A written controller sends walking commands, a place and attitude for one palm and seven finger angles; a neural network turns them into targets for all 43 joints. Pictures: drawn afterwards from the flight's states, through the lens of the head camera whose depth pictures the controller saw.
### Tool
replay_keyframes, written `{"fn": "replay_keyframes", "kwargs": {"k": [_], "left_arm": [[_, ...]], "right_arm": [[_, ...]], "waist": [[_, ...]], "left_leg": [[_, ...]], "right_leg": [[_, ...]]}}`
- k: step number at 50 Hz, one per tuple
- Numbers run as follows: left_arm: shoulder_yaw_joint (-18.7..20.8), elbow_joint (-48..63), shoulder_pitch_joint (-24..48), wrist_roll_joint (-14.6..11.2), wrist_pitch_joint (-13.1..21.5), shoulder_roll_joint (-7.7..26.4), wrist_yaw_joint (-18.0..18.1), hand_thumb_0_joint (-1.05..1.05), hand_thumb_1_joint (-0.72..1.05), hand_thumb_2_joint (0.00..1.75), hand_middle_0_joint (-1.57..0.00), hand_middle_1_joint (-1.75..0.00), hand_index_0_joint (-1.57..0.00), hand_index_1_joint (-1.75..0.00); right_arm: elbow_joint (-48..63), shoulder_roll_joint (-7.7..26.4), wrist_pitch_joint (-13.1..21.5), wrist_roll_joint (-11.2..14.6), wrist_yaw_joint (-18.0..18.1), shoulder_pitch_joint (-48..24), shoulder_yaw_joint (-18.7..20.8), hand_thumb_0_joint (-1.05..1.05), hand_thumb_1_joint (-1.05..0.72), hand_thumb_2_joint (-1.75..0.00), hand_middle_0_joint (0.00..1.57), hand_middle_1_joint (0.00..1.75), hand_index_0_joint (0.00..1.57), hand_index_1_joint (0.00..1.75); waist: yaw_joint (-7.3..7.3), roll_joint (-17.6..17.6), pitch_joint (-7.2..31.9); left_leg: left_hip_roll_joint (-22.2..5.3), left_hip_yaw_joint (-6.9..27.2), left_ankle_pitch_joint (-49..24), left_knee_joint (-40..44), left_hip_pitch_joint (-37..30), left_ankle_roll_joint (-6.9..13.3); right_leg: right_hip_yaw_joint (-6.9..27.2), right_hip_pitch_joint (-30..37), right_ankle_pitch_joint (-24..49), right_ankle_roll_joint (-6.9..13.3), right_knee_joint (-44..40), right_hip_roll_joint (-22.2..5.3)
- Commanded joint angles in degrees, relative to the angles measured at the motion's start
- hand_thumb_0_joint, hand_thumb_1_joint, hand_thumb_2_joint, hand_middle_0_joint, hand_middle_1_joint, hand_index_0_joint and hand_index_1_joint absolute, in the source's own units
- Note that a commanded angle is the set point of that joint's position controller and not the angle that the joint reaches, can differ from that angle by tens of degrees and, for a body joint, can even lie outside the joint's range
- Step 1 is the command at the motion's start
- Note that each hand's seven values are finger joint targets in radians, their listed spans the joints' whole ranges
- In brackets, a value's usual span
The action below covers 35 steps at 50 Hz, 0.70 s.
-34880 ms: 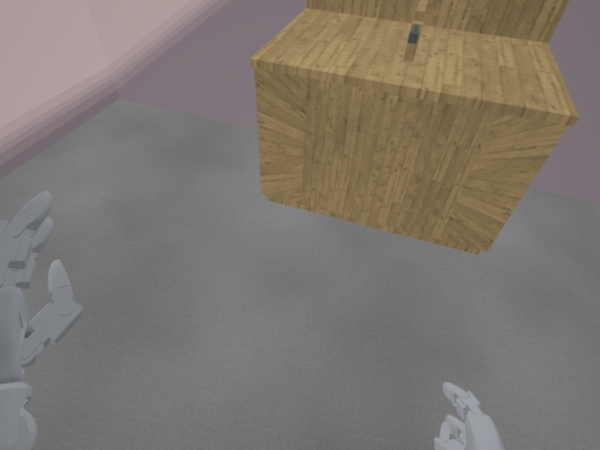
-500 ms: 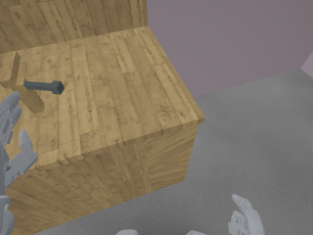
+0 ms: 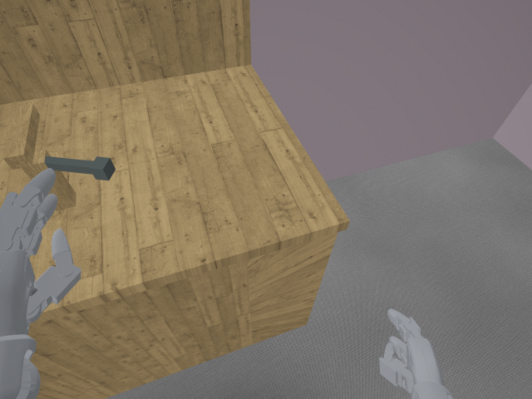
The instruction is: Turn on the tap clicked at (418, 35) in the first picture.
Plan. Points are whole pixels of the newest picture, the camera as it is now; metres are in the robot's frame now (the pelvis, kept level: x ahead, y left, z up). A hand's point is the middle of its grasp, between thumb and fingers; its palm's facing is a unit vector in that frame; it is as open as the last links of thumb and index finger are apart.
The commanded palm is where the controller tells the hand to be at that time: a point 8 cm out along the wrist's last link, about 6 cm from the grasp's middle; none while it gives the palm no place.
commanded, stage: come to a stop and stand still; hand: left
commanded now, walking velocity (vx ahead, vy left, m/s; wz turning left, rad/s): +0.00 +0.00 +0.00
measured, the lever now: (102, 168) +0.44 +0.33 +0.07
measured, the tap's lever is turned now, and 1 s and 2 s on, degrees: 64 64 64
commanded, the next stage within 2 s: look again from close up in 0.92 s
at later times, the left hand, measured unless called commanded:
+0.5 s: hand (51, 255) +0.23 +0.26 +0.16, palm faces +0.40 -0.83 -0.38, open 7.4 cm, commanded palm +0.17 +0.30 +0.17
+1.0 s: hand (68, 236) +0.25 +0.26 +0.16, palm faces +0.40 -0.84 -0.37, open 7.4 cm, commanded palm +0.20 +0.29 +0.17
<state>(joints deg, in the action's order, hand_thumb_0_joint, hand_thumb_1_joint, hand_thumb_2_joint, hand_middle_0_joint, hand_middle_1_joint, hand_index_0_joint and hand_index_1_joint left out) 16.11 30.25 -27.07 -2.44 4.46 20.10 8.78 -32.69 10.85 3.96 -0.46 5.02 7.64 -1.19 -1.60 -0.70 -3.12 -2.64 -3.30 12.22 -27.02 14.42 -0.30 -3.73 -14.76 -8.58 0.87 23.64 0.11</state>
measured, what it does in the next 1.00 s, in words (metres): stands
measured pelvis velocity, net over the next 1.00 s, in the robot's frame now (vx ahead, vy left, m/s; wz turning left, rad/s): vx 0.04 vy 0.01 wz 0.01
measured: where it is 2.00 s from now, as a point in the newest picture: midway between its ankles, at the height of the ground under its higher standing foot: outside the picture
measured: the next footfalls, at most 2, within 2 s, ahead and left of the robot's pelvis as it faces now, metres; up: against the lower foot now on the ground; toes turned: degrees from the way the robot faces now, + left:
none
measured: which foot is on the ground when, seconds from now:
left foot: down 0.00-1.00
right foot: down 0.00-1.00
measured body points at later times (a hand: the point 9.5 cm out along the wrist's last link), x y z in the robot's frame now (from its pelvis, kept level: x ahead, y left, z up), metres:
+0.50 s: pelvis +0.01 +0.02 +0.00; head +0.02 +0.02 +0.45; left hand +0.20 +0.30 +0.18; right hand +0.19 -0.21 -0.07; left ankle +0.02 +0.12 -0.74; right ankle +0.04 -0.11 -0.74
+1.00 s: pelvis +0.04 +0.01 +0.00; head +0.05 +0.01 +0.45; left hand +0.22 +0.30 +0.18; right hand +0.24 -0.21 -0.07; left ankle +0.02 +0.12 -0.74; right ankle +0.04 -0.11 -0.74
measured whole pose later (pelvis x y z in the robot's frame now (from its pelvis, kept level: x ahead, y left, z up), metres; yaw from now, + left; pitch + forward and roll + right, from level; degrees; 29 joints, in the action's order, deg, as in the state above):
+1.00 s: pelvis +0.04 +0.01 +0.00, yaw +1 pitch +0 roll -1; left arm 17.4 27.0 -26.7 -3.0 7.0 19.8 8.4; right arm -34.0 12.1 4.4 -0.2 4.4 9.0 -0.6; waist -1.3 -1.6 -0.1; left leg -1.6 -3.1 14.5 -24.5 10.4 0.5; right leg -3.1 -10.5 -10.9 -0.2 21.1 -0.4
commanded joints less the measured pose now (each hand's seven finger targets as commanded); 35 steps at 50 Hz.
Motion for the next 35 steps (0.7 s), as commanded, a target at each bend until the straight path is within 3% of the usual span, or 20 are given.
{"fn": "replay_keyframes", "kwargs": {"k": [1,10,11,15,16,19,25,30,31,35], "left_arm": [[11.0,12.3,1.6,0.0,5.0,12.3,2.0,0.00,0.90,0.90,-0.20,-0.30,-0.20,-0.30],[5.7,5.1,5.9,0.8,5.2,7.2,1.4,0.00,0.90,0.90,-0.20,-0.30,-0.20,-0.30],[5.7,6.1,7.7,0.9,5.3,7.8,1.3,0.00,0.90,0.90,-0.20,-0.30,-0.20,-0.30],[6.2,8.0,8.7,1.7,6.4,8.4,1.5,0.00,0.90,0.90,-0.20,-0.30,-0.20,-0.30],[7.7,8.8,9.1,1.8,6.6,10.2,1.5,0.00,0.90,0.90,-0.20,-0.30,-0.20,-0.30],[8.0,10.0,6.5,1.6,7.4,9.5,1.5,0.00,0.90,0.90,-0.20,-0.30,-0.20,-0.30],[7.7,7.1,2.8,0.4,7.2,7.9,1.0,0.00,0.90,0.90,-0.20,-0.30,-0.20,-0.30],[6.8,5.6,4.4,0.0,6.6,7.3,0.7,0.00,0.90,0.90,-0.20,-0.30,-0.20,-0.30],[6.8,5.9,5.7,-0.1,6.4,7.6,0.5,0.00,0.90,0.90,-0.20,-0.30,-0.20,-0.30],[6.7,6.9,6.9,0.0,6.2,8.0,0.7,0.00,0.90,0.90,-0.20,-0.30,-0.20,-0.30]], "right_arm": [[7.9,7.2,3.3,-0.1,1.2,-4.8,3.2,0.00,-0.90,-0.90,0.20,0.30,0.20,0.30],[6.6,8.0,4.7,0.4,1.1,-3.8,2.7,0.00,-0.90,-0.90,0.20,0.30,0.20,0.30],[6.5,8.1,4.9,0.4,1.1,-4.6,2.7,0.00,-0.90,-0.90,0.20,0.30,0.20,0.30],[6.4,8.3,5.5,0.1,1.0,-4.0,2.9,0.00,-0.90,-0.90,0.20,0.30,0.20,0.30],[6.2,8.5,5.6,0.0,1.0,-4.4,3.1,0.00,-0.90,-0.90,0.20,0.30,0.20,0.30],[6.5,8.1,6.0,-0.1,0.7,-3.7,3.2,0.00,-0.90,-0.90,0.20,0.30,0.20,0.30],[6.4,7.7,5.6,0.1,0.1,-3.5,3.4,0.00,-0.90,-0.90,0.20,0.30,0.20,0.30],[6.5,7.8,5.0,0.4,0.2,-3.8,3.4,0.00,-0.90,-0.90,0.20,0.30,0.20,0.30],[6.4,7.9,4.9,0.3,0.2,-4.5,3.4,0.00,-0.90,-0.90,0.20,0.30,0.20,0.30],[6.7,7.9,4.5,0.4,0.4,-4.4,3.4,0.00,-0.90,-0.90,0.20,0.30,0.20,0.30]], "waist": [[0.18,-3.0,9.2],[0.69,-1.4,6.1],[0.77,-3.7,6.0],[0.31,-4.5,6.7],[0.30,-5.5,6.9],[-0.03,-5.5,8.1],[0.28,-2.9,8.4],[0.39,-0.8,9.3],[0.54,-1.9,9.2],[0.27,-1.3,10.2]], "left_leg": [[-1.3,5.6,6.1,7.7,1.6,0.8],[-1.3,5.9,12.0,11.1,2.5,1.3],[-1.5,6.7,12.5,12.0,2.8,1.4],[-1.9,7.5,13.3,13.5,5.0,2.1],[-2.2,8.2,13.7,13.9,6.2,2.3],[-2.0,7.6,9.0,12.4,6.1,2.2],[-0.7,5.1,-0.9,8.3,1.0,0.7],[-0.9,4.7,-4.9,7.5,-1.6,0.6],[-0.9,4.6,-5.0,7.6,-2.0,0.6],[-0.7,4.4,-7.5,6.6,-3.0,0.8]], "right_leg": [[6.9,5.4,-4.9,-0.3,-6.3,-2.6],[5.5,4.7,-8.1,-0.9,-8.1,-0.9],[5.3,5.0,-7.7,-0.8,-7.4,-0.7],[4.7,9.3,-2.3,-1.0,-4.1,0.2],[4.6,10.8,-1.1,-1.1,-3.1,0.4],[4.4,13.0,3.3,-0.9,-1.5,0.1],[5.2,9.4,6.1,-0.4,-4.0,-1.3],[5.0,8.7,7.9,-0.6,-4.2,-1.3],[5.1,8.3,7.8,-0.6,-4.3,-1.5],[5.3,9.4,9.9,-0.5,-4.3,-1.7]]}}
